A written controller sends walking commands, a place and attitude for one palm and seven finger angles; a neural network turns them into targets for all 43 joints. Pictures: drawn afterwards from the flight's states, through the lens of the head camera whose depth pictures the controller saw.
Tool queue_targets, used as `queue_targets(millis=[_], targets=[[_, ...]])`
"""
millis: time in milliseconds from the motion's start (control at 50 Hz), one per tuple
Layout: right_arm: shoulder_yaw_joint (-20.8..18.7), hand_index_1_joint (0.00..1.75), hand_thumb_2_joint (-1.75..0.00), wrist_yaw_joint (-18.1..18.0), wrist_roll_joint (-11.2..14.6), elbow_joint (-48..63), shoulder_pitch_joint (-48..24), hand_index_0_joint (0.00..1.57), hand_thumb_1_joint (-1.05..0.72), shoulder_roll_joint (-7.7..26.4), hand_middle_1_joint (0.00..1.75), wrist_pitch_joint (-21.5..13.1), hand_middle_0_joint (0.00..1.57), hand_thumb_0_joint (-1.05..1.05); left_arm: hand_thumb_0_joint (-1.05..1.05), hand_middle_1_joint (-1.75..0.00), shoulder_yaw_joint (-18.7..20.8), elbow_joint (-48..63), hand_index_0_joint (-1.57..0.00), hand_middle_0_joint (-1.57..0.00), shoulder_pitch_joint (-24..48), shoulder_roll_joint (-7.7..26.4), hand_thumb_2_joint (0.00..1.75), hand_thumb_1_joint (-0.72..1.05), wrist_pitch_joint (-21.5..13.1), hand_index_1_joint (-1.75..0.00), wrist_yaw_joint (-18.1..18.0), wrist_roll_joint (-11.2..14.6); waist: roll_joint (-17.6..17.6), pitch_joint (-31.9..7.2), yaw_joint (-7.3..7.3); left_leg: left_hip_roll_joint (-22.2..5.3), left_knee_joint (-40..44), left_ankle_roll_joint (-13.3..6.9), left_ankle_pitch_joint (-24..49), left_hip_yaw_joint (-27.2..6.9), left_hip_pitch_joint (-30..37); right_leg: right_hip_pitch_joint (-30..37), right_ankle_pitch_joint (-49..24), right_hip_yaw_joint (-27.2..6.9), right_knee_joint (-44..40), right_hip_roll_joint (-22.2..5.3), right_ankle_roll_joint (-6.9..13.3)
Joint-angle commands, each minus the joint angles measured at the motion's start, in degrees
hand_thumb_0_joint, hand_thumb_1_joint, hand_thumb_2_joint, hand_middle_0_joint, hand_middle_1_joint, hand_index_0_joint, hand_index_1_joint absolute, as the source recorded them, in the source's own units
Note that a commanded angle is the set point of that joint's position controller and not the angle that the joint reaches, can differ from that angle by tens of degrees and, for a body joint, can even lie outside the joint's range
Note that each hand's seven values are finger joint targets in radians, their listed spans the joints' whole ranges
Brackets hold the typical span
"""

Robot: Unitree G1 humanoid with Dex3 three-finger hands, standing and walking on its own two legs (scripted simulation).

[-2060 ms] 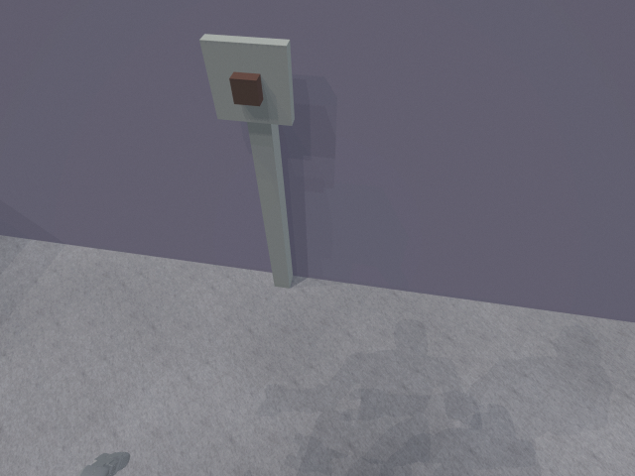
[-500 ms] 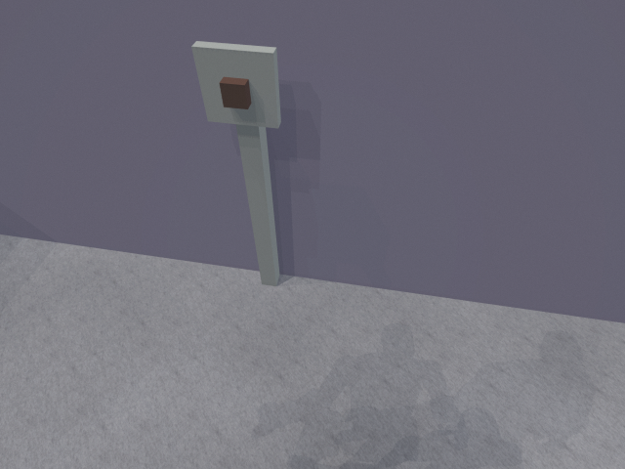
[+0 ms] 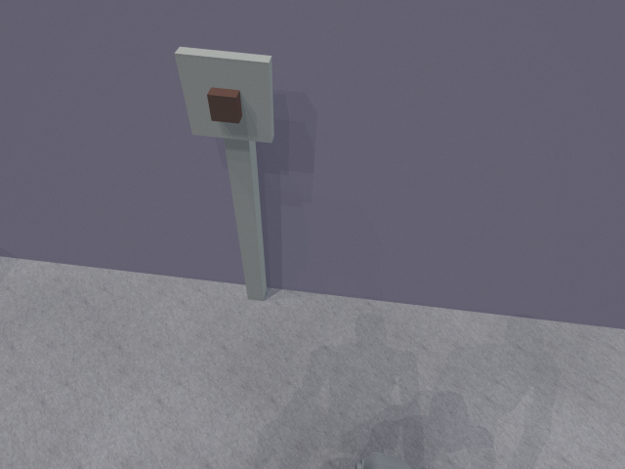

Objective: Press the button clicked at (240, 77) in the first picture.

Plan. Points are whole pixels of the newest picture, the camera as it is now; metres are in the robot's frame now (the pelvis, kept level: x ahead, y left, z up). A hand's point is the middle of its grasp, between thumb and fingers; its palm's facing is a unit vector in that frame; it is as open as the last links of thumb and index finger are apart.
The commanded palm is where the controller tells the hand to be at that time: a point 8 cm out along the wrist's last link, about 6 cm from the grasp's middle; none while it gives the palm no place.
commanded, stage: take the last steps up to it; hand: left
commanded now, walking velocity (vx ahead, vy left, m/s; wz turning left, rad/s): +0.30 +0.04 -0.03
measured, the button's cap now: (225, 104) +0.75 +0.21 +0.06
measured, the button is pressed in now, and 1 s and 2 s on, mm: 0 0 0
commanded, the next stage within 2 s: come to a stop and stand still in 0.50 s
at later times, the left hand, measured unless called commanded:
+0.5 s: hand (204, 437) +0.20 +0.17 -0.17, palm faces +0.08 -0.98 -0.21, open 7.1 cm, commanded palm none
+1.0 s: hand (190, 411) +0.23 +0.20 -0.18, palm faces +0.03 -0.98 -0.20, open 7.3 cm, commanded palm none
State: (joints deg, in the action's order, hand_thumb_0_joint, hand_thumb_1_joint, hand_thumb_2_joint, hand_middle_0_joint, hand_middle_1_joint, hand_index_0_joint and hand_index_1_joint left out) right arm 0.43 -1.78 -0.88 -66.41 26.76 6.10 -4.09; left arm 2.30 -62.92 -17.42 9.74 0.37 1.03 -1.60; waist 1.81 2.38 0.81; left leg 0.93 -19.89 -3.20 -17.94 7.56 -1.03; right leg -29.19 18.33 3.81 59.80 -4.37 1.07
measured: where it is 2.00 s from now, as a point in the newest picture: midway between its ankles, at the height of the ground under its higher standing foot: outside the picture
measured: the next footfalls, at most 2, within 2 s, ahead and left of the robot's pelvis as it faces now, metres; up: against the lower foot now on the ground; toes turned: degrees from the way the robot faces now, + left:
right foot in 0.24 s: +0.23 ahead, -0.12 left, +0.00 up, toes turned -7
left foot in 0.62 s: +0.27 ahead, +0.12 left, +0.00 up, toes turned +1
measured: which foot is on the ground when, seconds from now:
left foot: down 0.00-0.24, up 0.26-0.60, down 0.62-1.00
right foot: up 0.00-0.22, down 0.24-0.64, up 0.66-1.00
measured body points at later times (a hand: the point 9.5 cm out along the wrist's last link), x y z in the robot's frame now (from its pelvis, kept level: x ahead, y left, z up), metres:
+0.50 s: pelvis +0.16 -0.01 +0.00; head +0.16 -0.02 +0.45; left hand +0.19 +0.22 -0.16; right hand +0.20 -0.25 -0.16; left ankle +0.21 +0.13 -0.70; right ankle +0.19 -0.12 -0.74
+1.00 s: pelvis +0.21 +0.02 +0.00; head +0.24 +0.03 +0.45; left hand +0.23 +0.25 -0.17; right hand +0.26 -0.22 -0.15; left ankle +0.27 +0.13 -0.74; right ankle +0.20 -0.12 -0.70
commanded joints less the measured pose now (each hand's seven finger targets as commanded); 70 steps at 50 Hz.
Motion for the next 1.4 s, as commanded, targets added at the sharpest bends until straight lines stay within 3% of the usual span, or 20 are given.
queue_targets(millis=[0, 100, 180, 220, 280, 360, 560, 580, 620, 660, 760, 880, 1000, 1040, 1060, 1080, 1100, 1200, 1320, 1380], targets=[[-2.0, 0.30, -0.90, -0.8, 0.0, -0.5, 6.0, 0.20, -0.90, 7.5, 0.30, -1.3, 0.20, 0.00, 0.00, -0.30, 0.5, 6.7, -0.20, -0.20, 7.9, 1.3, 0.90, 0.90, -1.7, -0.30, 0.2, 0.2, -7.7, 6.0, 0.63, -14.2, 9.1, -7.2, 27.0, -8.8, 2.0, -8.1, -4.7, 2.0, -9.2, -0.9, -0.1], [-2.3, 0.30, -0.90, -0.7, -0.4, -2.4, 7.4, 0.20, -0.90, 7.2, 0.30, -0.7, 0.20, 0.00, 0.00, -0.30, 0.7, 8.0, -0.20, -0.20, 11.9, 1.1, 0.90, 0.90, -2.1, -0.30, 0.0, 0.4, -8.2, 7.5, 0.83, -14.9, 6.8, -6.6, 32.0, -6.8, -0.5, 0.3, -6.0, 3.6, -19.1, 1.3, 1.9], [-3.0, 0.30, -0.90, -0.4, 0.2, -1.7, 4.6, 0.20, -0.90, 8.4, 0.30, -0.3, 0.20, 0.00, 0.00, -0.30, 2.4, 3.3, -0.20, -0.20, -6.5, 5.5, 0.90, 0.90, -3.5, -0.30, -0.8, -0.2, -3.9, -2.3, -7.53, -11.5, -18.1, -3.1, 37.2, -3.2, -7.0, 26.9, -9.8, 2.9, -28.7, 3.0, 4.2], [-2.7, 0.30, -0.90, 0.2, 0.9, 1.6, 8.0, 0.20, -0.90, 4.5, 0.30, -0.3, 0.20, 0.00, 0.00, -0.30, 4.2, 0.9, -0.20, -0.20, -16.0, 14.5, 0.90, 0.90, -4.4, -0.30, -2.2, 0.7, 10.4, -13.2, -6.79, -0.1, -55.0, 1.1, -13.9, -2.7, -29.8, 44.0, -21.1, -34.9, -40.6, -24.1, 15.2], [-3.3, 0.30, -0.90, 1.0, -0.3, 3.4, -2.3, 0.20, -0.90, 3.6, 0.30, 1.3, 0.20, 0.00, 0.00, -0.30, 2.4, 4.2, -0.20, -0.20, -2.1, 7.4, 0.90, 0.90, -4.0, -0.30, -2.5, 0.8, 1.2, 2.8, -3.23, -8.3, -56.5, 1.0, -4.5, -8.8, -31.7, 17.0, -1.2, -22.4, -47.3, -18.8, 12.3], [-3.3, 0.30, -0.90, 1.7, -0.9, 2.9, 1.5, 0.20, -0.90, 1.8, 0.30, 3.6, 0.20, 0.00, 0.00, -0.30, 1.7, 5.1, -0.20, -0.20, 2.0, 4.5, 0.90, 0.90, -4.4, -0.30, -2.6, -0.1, 3.3, 1.9, 1.87, -8.9, -42.6, 3.5, -0.5, -5.5, -23.4, 5.7, -2.2, -7.7, -50.2, -12.2, 8.8], [-3.3, 0.30, -0.90, 2.4, -0.4, 7.9, -7.7, 0.20, -0.90, 5.6, 0.30, 1.8, 0.20, 0.00, 0.00, -0.30, 2.3, 3.4, -0.20, -0.20, -1.7, 7.9, 0.90, 0.90, -2.9, -0.30, -1.8, 0.2, 3.5, 2.1, 0.06, -4.3, -10.0, 4.5, 4.6, 0.7, -9.2, 8.7, 1.9, -4.9, -42.5, -8.4, 6.1], [-3.4, 0.30, -0.90, 2.0, -0.4, 6.9, -5.2, 0.20, -0.90, 7.1, 0.30, 1.5, 0.20, 0.00, 0.00, -0.30, 1.9, 3.4, -0.20, -0.20, -2.4, 6.2, 0.90, 0.90, -2.4, -0.30, -1.8, 0.3, -0.6, 1.4, 0.95, -5.3, -6.2, 4.4, 4.8, -1.3, -3.7, 6.2, 3.1, -3.2, -36.9, -5.8, 4.4], [-4.4, 0.30, -0.90, 0.9, -0.7, 6.6, -0.4, 0.20, -0.90, 14.7, 0.30, 1.7, 0.20, 0.00, 0.00, -0.30, 0.4, 4.6, -0.20, -0.20, -4.1, 0.8, 0.90, 0.90, -1.9, -0.30, -1.8, 0.7, -17.1, -0.7, 1.46, -23.8, 3.7, -3.9, 18.6, -22.6, -0.7, 0.4, 13.4, 4.1, -16.5, 2.8, -1.0], [-2.8, 0.30, -0.90, -0.5, -0.7, 7.1, -7.2, 0.20, -0.90, 11.1, 0.30, 1.8, 0.20, 0.00, 0.00, -0.30, 0.0, 2.5, -0.20, -0.20, -3.5, 1.3, 0.90, 0.90, -1.2, -0.30, -2.7, 0.6, -12.9, -0.1, -0.20, -22.7, 4.6, -5.6, 30.2, -19.7, -7.4, 4.7, 13.6, -2.3, -9.4, 0.0, -1.3], [-3.7, 0.30, -0.90, -1.6, 0.2, 7.2, -12.2, 0.20, -0.90, 11.2, 0.30, 2.5, 0.20, 0.00, 0.00, -0.30, 0.6, 0.5, -0.20, -0.20, -5.7, 3.0, 0.90, 0.90, 1.0, -0.30, -2.7, 0.5, -8.0, -4.3, -1.15, -20.7, 0.9, -5.8, 49.0, -10.2, -4.6, 8.1, 5.9, -2.7, -9.3, 0.1, -3.0], [-5.1, 0.30, -0.90, -1.7, -0.2, 8.0, -13.5, 0.20, -0.90, 12.2, 0.30, 3.8, 0.20, 0.00, 0.00, -0.30, 1.8, 4.3, -0.20, -0.20, -3.2, 2.9, 0.90, 0.90, 2.9, -0.30, -2.7, 0.1, -9.9, -4.1, -0.89, -21.1, 1.2, -7.0, 36.6, -9.5, -7.3, 4.4, 6.4, -4.0, -3.2, 1.3, -3.1], [-5.8, 0.30, -0.90, -0.4, -0.4, 7.6, -13.6, 0.20, -0.90, 12.3, 0.30, 4.5, 0.20, 0.00, 0.00, -0.30, 0.9, 4.5, -0.20, -0.20, -3.9, 1.6, 0.90, 0.90, 1.2, -0.30, -2.7, 0.3, -11.4, -5.2, -1.38, -17.8, 0.4, -3.9, 14.9, -10.3, -12.7, 16.7, 0.3, -0.1, -26.8, 2.0, -1.9], [-5.3, 0.30, -0.90, 0.3, 0.3, 7.5, -12.4, 0.20, -0.90, 9.1, 0.30, 4.7, 0.20, 0.00, 0.00, -0.30, 0.9, 4.0, -0.20, -0.20, -4.9, 4.6, 0.90, 0.90, 0.2, -0.30, -3.0, -0.2, -1.4, -3.2, -1.84, -11.3, -7.1, 1.2, 4.6, -6.3, -18.0, 21.5, -8.0, -5.2, -41.0, -2.1, -0.8], [-4.3, 0.30, -0.90, 0.6, 0.6, 8.4, -12.0, 0.20, -0.90, 5.5, 0.30, 5.0, 0.20, 0.00, 0.00, -0.30, 0.9, 4.7, -0.20, -0.20, -2.3, 8.1, 0.90, 0.90, -0.4, -0.30, -3.2, -0.2, 8.0, -1.4, -0.19, -6.3, -10.5, 4.1, -3.1, -2.1, -20.5, 18.3, -9.5, -13.9, -44.3, -10.4, 2.6], [-3.8, 0.30, -0.90, 1.1, 0.3, 8.7, -12.9, 0.20, -0.90, 4.6, 0.30, 5.4, 0.20, 0.00, 0.00, -0.30, 0.7, 5.5, -0.20, -0.20, -0.1, 9.7, 0.90, 0.90, -0.3, -0.30, -3.1, 0.1, 7.0, -0.6, -0.35, -5.0, -13.3, 4.4, -6.8, -3.3, -17.1, 11.7, -3.9, -14.7, -46.6, -13.6, 5.1], [-3.9, 0.30, -0.90, 1.1, 0.0, 8.8, -14.4, 0.20, -0.90, 5.1, 0.30, 6.2, 0.20, 0.00, 0.00, -0.30, 1.0, 5.7, -0.20, -0.20, 1.2, 9.9, 0.90, 0.90, -0.7, -0.30, -3.2, 0.1, 13.9, 0.3, -1.12, -5.0, -16.3, 4.3, -7.8, -4.5, -17.6, 9.0, 0.2, -16.2, -48.7, -11.5, 5.7], [-2.9, 0.30, -0.90, 0.7, 0.0, 3.9, -8.0, 0.20, -0.90, 5.1, 0.30, 5.3, 0.20, 0.00, 0.00, -0.30, 0.0, 4.3, -0.20, -0.20, 3.6, 6.3, 0.90, 0.90, -1.1, -0.30, -3.0, 1.0, 4.7, 0.9, 0.95, -5.3, -11.4, 4.3, 4.6, -5.3, -11.9, 11.2, -4.5, -9.0, -43.5, -5.9, 4.6], [-2.1, 0.30, -0.90, 0.1, -0.1, 1.7, -7.4, 0.20, -0.90, 6.1, 0.30, 4.0, 0.20, 0.00, 0.00, -0.30, -0.1, 1.9, -0.20, -0.20, 0.7, 4.9, 0.90, 0.90, -0.6, -0.30, -2.9, 1.3, -5.3, 3.0, -1.19, -7.7, -0.4, 3.6, 8.2, -9.2, -13.5, 15.7, -2.1, -6.9, -41.9, -1.4, 0.9], [-2.0, 0.30, -0.90, -0.1, -0.1, 1.6, -6.7, 0.20, -0.90, 5.8, 0.30, 4.0, 0.20, 0.00, 0.00, -0.30, -0.3, 0.9, -0.20, -0.20, -0.3, 4.8, 0.90, 0.90, -0.8, -0.30, -2.8, 1.3, -3.0, 1.7, -1.11, -7.0, 0.0, 3.8, 6.8, -8.3, -12.3, 16.7, -1.5, -7.2, -43.0, -1.7, 1.0]])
